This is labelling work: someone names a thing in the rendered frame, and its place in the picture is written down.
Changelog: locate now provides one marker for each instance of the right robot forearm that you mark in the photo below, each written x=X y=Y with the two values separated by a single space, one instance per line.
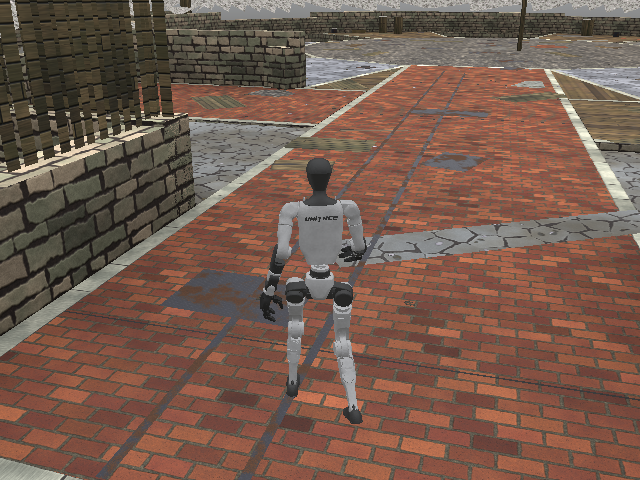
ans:
x=360 y=253

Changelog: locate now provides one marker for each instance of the right robot shin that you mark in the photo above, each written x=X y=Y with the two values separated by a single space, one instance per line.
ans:
x=347 y=372

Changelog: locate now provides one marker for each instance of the robot right upper arm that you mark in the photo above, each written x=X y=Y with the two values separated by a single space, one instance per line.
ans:
x=352 y=212

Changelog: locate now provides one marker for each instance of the robot left foot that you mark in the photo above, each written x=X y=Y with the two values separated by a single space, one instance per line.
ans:
x=292 y=390

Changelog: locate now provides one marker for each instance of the robot left upper arm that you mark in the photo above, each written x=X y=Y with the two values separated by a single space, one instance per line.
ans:
x=288 y=212

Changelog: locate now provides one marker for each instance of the left robot forearm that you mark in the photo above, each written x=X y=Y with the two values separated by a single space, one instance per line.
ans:
x=274 y=273

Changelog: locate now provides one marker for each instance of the robot left hand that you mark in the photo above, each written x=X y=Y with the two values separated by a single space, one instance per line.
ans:
x=265 y=303

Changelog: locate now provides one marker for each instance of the robot right hand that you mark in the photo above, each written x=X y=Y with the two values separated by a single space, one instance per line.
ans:
x=347 y=252

